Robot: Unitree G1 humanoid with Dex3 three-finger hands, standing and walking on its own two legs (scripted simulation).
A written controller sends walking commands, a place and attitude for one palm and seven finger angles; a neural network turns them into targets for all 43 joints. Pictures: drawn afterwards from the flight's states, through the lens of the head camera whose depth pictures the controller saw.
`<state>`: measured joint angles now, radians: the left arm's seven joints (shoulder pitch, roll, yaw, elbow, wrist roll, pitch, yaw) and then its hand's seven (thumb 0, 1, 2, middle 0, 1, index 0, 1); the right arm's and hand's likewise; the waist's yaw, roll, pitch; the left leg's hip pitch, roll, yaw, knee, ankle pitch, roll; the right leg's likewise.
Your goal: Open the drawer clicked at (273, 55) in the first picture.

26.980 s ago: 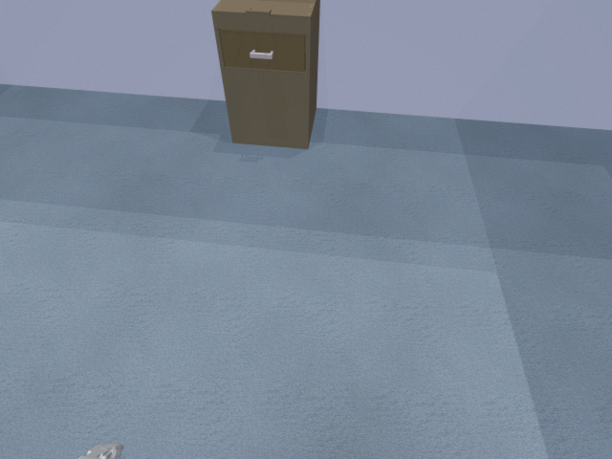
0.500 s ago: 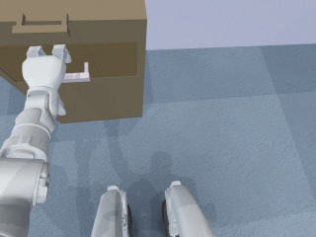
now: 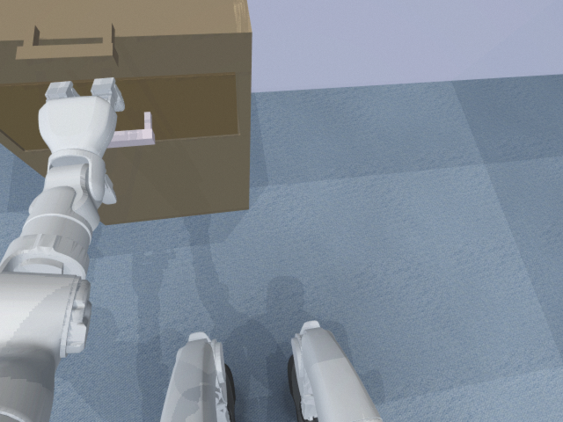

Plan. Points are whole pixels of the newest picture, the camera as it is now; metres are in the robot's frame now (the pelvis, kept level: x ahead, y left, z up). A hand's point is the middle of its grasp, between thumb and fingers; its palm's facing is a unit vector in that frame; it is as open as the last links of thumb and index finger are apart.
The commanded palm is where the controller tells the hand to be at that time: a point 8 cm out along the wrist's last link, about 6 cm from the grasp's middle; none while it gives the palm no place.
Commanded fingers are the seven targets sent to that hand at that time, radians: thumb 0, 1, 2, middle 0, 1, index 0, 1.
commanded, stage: re-aim the fingers above the handle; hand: left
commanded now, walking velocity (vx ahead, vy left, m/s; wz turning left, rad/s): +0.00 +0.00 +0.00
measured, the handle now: (121, 129) +0.58 +0.21 -0.09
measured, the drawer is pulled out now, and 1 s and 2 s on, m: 0.00 0.00 0.00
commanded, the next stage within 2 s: lower the fingers behind the handle in 1.38 s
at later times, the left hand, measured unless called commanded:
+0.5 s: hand (117, 141) +0.52 +0.20 -0.04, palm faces -0.04 -0.04 -1.00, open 13.8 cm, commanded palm +0.51 +0.19 +0.01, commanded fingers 0.00 -0.50 0.30 -0.30 -1.20 -0.30 -1.20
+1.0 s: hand (117, 137) +0.53 +0.20 -0.04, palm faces -0.04 -0.03 -1.00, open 13.8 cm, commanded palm +0.52 +0.19 +0.01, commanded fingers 0.00 -0.50 0.30 -0.30 -1.20 -0.30 -1.20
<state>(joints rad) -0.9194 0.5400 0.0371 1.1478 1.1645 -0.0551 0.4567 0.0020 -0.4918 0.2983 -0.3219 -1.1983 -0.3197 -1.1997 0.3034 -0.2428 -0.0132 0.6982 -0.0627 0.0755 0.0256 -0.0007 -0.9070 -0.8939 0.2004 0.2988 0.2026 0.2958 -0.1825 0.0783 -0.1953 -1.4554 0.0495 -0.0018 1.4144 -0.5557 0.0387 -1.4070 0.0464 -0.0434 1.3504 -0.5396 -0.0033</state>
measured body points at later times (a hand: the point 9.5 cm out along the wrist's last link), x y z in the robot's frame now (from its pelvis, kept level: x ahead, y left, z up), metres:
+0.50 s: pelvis +0.00 +0.00 +0.00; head +0.18 +0.02 +0.41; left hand +0.52 +0.20 +0.02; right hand +0.02 -0.27 -0.12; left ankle +0.04 +0.10 -0.58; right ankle +0.04 -0.12 -0.58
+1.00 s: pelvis +0.01 -0.01 +0.00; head +0.19 +0.01 +0.41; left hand +0.53 +0.20 +0.01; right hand +0.02 -0.28 -0.12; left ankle +0.04 +0.10 -0.58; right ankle +0.04 -0.12 -0.58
